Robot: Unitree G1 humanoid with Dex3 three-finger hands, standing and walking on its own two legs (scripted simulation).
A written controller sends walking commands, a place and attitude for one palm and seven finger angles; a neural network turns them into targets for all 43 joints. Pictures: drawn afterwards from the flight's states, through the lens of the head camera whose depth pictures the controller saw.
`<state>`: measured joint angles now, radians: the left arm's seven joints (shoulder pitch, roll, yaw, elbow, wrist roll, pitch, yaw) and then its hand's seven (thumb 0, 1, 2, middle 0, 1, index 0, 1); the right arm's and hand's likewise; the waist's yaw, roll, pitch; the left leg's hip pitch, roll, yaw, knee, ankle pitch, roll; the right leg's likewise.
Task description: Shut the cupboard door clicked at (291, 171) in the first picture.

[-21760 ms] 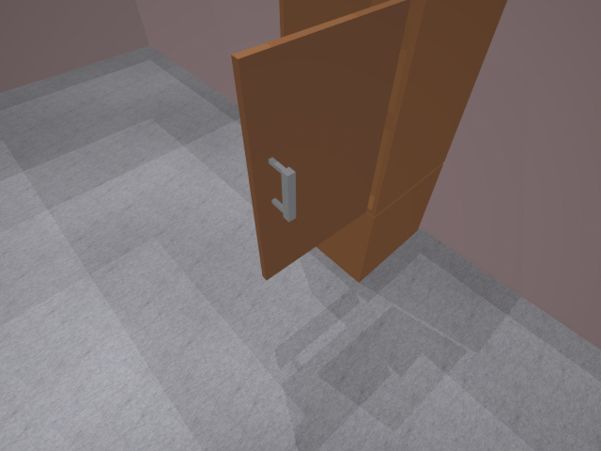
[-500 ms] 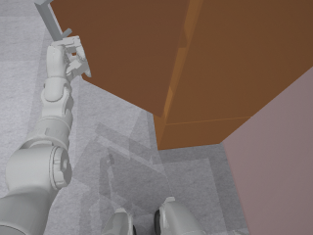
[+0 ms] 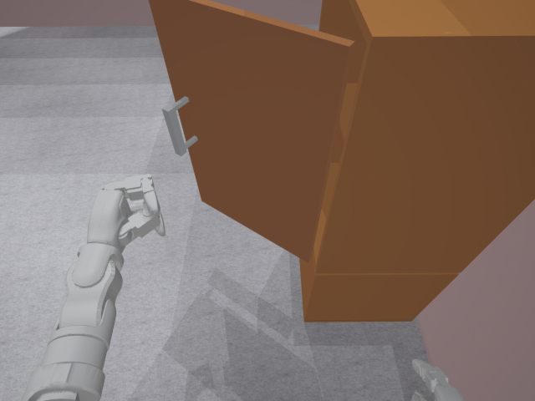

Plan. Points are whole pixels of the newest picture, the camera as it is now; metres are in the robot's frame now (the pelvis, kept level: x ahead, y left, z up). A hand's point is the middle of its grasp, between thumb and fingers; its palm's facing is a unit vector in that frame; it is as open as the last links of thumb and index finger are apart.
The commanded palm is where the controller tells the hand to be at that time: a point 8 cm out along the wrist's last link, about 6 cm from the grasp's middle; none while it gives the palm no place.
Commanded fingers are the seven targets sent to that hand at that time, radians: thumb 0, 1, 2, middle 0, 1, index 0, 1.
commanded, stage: draw the hand back to the body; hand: left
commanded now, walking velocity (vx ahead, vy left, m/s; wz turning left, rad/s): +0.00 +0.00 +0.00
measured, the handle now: (181, 126) +0.67 +0.21 +0.01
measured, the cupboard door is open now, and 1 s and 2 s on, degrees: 55 55 55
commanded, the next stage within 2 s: step back with the hand held close in 1.02 s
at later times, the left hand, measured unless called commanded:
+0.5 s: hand (40, 266) +0.24 +0.25 +0.16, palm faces +0.38 -0.85 -0.36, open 5.0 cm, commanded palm +0.19 +0.29 +0.18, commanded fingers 0.00 0.90 0.90 -0.37 -0.48 -0.37 -0.48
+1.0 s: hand out of the picture +0.19 +0.26 +0.18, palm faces +0.46 -0.79 -0.41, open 7.4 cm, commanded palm +0.14 +0.30 +0.20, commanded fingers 0.00 0.90 0.90 -0.20 -0.30 -0.20 -0.30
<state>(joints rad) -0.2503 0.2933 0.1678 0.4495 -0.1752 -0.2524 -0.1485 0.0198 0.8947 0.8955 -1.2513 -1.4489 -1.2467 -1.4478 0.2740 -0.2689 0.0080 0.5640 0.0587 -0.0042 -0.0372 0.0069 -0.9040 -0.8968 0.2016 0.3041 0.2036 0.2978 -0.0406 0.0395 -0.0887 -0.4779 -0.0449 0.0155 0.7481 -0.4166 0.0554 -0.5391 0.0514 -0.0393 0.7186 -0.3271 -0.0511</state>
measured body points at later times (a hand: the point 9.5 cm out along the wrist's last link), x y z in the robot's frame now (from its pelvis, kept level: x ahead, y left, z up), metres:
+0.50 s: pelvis +0.02 +0.00 +0.03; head +0.01 -0.03 +0.48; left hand +0.22 +0.29 +0.18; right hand +0.22 -0.20 -0.06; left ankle -0.03 +0.08 -0.71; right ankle +0.02 -0.09 -0.71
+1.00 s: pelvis +0.01 -0.01 +0.03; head -0.01 -0.04 +0.48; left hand +0.16 +0.30 +0.21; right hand +0.20 -0.22 -0.06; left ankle -0.03 +0.08 -0.71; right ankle +0.02 -0.09 -0.71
